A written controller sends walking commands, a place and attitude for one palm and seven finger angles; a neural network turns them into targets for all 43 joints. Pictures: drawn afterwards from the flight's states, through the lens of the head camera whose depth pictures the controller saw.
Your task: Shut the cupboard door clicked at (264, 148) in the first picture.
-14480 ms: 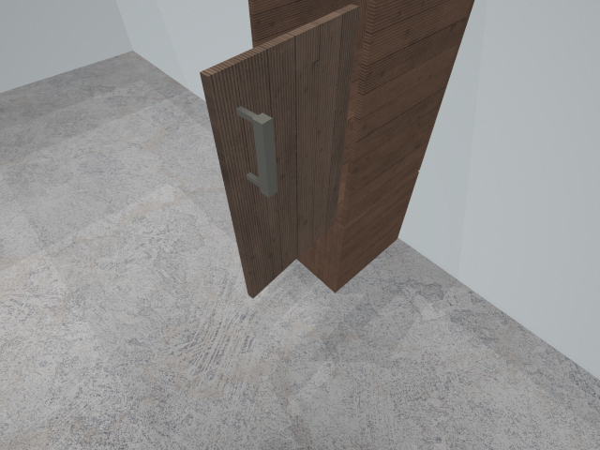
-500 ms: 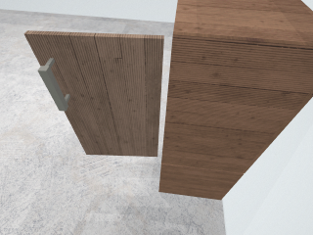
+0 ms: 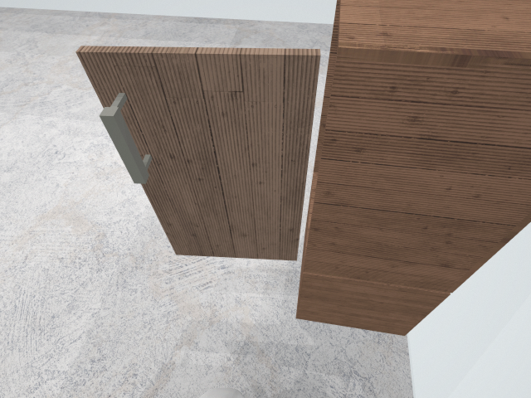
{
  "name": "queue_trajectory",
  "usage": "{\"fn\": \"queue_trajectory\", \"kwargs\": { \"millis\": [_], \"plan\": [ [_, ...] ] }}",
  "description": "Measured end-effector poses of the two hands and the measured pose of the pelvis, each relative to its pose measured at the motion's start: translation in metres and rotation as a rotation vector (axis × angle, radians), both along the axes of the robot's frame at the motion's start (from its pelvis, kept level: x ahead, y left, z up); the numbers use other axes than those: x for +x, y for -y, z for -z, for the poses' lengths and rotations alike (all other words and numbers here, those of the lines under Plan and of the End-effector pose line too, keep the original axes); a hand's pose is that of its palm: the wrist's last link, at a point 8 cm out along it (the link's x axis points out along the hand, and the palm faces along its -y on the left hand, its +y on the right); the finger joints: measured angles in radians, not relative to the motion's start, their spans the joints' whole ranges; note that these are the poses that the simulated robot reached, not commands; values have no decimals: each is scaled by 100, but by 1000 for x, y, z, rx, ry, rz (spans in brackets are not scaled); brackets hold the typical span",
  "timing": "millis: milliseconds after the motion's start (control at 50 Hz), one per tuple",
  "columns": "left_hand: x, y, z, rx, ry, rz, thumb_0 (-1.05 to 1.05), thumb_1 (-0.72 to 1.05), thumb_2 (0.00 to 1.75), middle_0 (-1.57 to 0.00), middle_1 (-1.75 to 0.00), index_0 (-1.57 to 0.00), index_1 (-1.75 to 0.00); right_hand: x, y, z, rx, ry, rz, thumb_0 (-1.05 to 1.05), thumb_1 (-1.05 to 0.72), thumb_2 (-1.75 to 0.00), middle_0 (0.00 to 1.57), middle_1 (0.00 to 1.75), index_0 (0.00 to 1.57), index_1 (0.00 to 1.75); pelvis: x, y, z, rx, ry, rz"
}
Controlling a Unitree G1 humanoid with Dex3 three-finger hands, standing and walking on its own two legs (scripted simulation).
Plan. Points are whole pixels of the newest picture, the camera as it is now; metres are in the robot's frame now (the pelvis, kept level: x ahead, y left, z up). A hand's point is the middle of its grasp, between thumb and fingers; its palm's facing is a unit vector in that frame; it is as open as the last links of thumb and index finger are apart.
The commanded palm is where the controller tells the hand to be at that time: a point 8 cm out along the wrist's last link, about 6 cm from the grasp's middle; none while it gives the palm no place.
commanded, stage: shuffle to correct the standing spot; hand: left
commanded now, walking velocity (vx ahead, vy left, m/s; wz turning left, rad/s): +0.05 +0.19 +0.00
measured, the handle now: (131, 140) +0.47 +0.28 +0.11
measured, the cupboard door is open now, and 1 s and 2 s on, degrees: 96 96 96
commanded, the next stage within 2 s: come to a stop and stand still in 0.02 s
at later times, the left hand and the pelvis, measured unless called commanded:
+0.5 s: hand out of the picture +0.05 +0.24 -0.16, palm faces +0.01 -0.97 -0.23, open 7.3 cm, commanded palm none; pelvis +0.01 +0.06 +0.00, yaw +0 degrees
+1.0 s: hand out of the picture +0.01 +0.22 -0.17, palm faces +0.01 -0.99 -0.17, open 7.4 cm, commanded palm none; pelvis +0.03 +0.07 +0.01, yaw +0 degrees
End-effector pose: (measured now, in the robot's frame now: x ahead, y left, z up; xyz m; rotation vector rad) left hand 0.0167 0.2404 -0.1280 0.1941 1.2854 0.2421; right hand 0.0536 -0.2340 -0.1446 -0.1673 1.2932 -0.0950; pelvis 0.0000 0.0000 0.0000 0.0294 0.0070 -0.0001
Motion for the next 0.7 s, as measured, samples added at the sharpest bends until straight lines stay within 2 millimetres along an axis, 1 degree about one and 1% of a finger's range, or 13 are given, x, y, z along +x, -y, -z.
{"fn": "queue_trajectory", "kwargs": {
  "millis": [80, 120, 140, 160, 200, 240, 280, 340, 400, 460, 560, 640, 700],
  "plan": [
    [-10, -18, 4, -19, -39, -8, 1, 91, 90, -20, -30, -20, -30, 29, -15, -12, -4, 70, -18, 1, -91, -89, 20, 30, 20, 30, 2, -17, -2, 18, -2, -4],
    [-13, -33, 11, -29, -59, -12, 1, 91, 90, -20, -30, -20, -30, 42, -24, -14, -18, 110, -27, 1, -91, -89, 20, 30, 20, 30, 5, -29, 3, 18, 1, 0],
    [-13, -42, 17, -31, -66, -14, 1, 91, 90, -20, -30, -20, -30, 47, -28, -11, -30, 133, -31, 1, -91, -89, 20, 30, 20, 30, 6, -37, 8, 4, 2, 2],
    [-12, -51, 22, -30, -73, -17, 1, 91, 90, -20, -30, -20, -30, 50, -32, -9, -42, 147, -32, 1, -91, -89, 20, 30, 20, 30, 7, -43, 13, 1, 4, -1],
    [-8, -65, 26, -15, -82, -21, 1, 91, 90, -20, -30, -20, -30, 49, -41, -9, -54, 150, -36, 0, -91, -89, 20, 30, 20, 30, 5, -50, 15, 5, 9, 1],
    [1, -74, 22, -3, -68, -21, 1, 91, 90, -20, -30, -20, -30, 43, -50, -10, -54, 134, -35, 0, -91, -89, 20, 30, 20, 30, 6, -54, 12, 2, 8, -4],
    [10, -78, 16, -2, -41, -12, 1, 91, 90, -20, -30, -20, -30, 35, -60, -9, -42, 109, -36, 0, -91, -89, 20, 30, 20, 30, 7, -57, 7, 0, 8, -8],
    [21, -73, 7, -11, -9, 8, 1, 91, 90, -19, -30, -20, -30, 23, -72, -6, -12, 76, -20, 0, -91, -89, 20, 30, 20, 30, 9, -59, 2, 2, 8, -5],
    [27, -63, 4, -22, 4, 35, 1, 92, 90, -19, -30, -19, -30, 12, -72, 1, 3, 53, 19, 0, -93, -89, 21, 30, 21, 30, 10, -59, 2, 9, 13, 4],
    [26, -49, 1, -46, -5, 58, 1, 92, 90, -19, -30, -20, -30, -1, -70, 2, 7, 18, 54, 0, -94, -89, 21, 30, 21, 30, 12, -60, -2, -9, 20, 5],
    [21, -43, 3, -64, -38, 58, 1, 95, 90, -20, -30, -20, -30, -27, -70, -4, 4, -54, 77, 0, -94, -89, 20, 30, 20, 30, 18, -57, -7, -15, 20, 9],
    [16, -40, 4, -81, -61, 45, 1, 95, 90, -20, -30, -20, -30, -47, -77, -6, 12, -124, 76, 0, -93, -89, 20, 30, 20, 30, 22, -56, -10, -17, 21, 7],
    [9, -36, 5, -91, -81, 36, 1, 94, 90, -20, -30, -20, -30, -57, -82, -6, 22, -164, 79, 0, -92, -89, 20, 30, 20, 30, 24, -55, -11, -17, 21, 7]
  ]
}}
